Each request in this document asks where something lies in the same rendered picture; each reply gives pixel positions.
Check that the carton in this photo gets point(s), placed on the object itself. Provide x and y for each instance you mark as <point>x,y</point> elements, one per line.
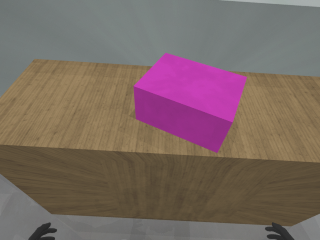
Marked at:
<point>188,99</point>

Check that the pedestal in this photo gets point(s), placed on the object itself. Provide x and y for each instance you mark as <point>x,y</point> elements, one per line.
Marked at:
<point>70,140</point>

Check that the robot right hand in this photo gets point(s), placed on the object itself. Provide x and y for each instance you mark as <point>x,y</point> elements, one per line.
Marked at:
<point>277,228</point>

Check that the robot left hand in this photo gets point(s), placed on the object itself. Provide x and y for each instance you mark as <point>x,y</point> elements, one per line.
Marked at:
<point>42,230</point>

